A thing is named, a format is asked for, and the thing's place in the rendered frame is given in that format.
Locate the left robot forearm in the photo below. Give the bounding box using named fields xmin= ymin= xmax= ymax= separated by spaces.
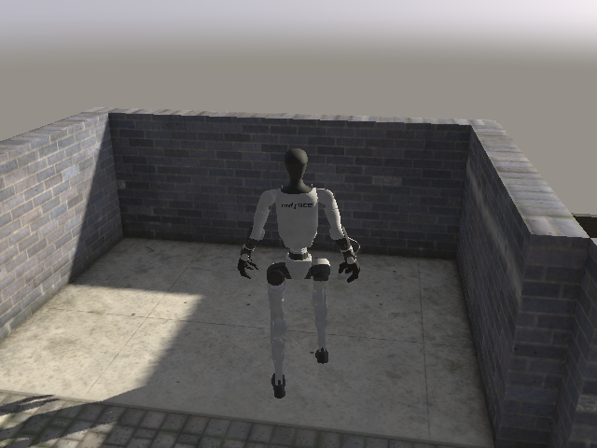
xmin=240 ymin=225 xmax=258 ymax=261

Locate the right robot shin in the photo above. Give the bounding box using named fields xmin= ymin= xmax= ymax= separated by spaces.
xmin=314 ymin=289 xmax=327 ymax=352

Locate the left robot hand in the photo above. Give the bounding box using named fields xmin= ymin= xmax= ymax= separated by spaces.
xmin=237 ymin=258 xmax=259 ymax=279

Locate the robot head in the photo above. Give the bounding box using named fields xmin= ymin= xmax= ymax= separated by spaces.
xmin=281 ymin=148 xmax=312 ymax=194

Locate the right robot forearm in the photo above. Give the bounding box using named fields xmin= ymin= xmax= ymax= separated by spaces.
xmin=336 ymin=225 xmax=356 ymax=264

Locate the right robot hand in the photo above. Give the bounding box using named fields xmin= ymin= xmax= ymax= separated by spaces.
xmin=339 ymin=260 xmax=360 ymax=283

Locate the robot left upper arm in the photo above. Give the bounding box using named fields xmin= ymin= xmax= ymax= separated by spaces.
xmin=249 ymin=189 xmax=277 ymax=241

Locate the robot right upper arm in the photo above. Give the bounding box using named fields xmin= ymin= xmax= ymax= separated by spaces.
xmin=316 ymin=189 xmax=345 ymax=240

